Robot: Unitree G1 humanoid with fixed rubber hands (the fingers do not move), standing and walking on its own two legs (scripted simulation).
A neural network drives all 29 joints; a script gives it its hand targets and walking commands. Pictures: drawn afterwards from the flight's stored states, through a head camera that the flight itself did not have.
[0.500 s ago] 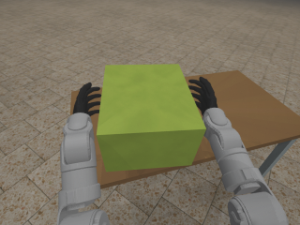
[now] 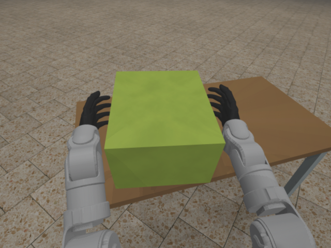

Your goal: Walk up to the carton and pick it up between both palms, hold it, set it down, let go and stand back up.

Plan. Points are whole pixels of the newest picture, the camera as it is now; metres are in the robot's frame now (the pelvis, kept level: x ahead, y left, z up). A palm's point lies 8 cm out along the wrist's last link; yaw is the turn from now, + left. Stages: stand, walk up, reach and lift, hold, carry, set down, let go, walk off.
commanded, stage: hold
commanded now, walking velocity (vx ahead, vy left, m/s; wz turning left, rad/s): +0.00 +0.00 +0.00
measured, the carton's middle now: (160, 123) +0.40 +0.01 +0.13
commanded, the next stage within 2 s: set down in 0.08 s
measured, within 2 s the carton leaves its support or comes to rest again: neither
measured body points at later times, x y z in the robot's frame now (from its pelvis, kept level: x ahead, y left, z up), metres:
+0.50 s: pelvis +0.01 +0.00 +0.00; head -0.02 +0.03 +0.45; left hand +0.38 +0.19 +0.16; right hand +0.39 -0.14 +0.16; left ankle +0.04 +0.12 -0.75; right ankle +0.00 -0.09 -0.75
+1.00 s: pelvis +0.03 +0.00 +0.00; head +0.02 +0.02 +0.45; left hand +0.40 +0.17 +0.12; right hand +0.41 -0.15 +0.13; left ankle +0.04 +0.12 -0.75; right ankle +0.00 -0.09 -0.75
